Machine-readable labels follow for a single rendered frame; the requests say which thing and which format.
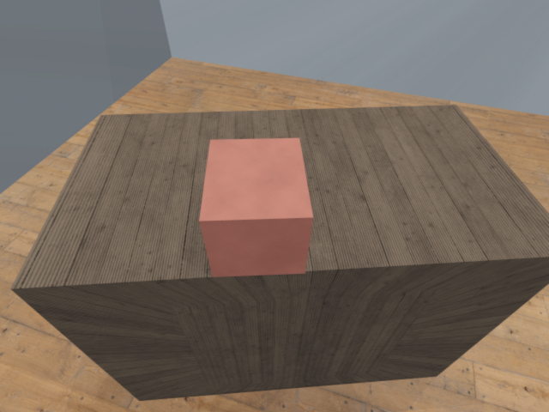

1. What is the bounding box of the carton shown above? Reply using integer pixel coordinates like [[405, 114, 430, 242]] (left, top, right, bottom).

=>
[[199, 138, 313, 277]]

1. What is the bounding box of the pedestal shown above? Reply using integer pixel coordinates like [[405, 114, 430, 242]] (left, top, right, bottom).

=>
[[11, 105, 549, 401]]

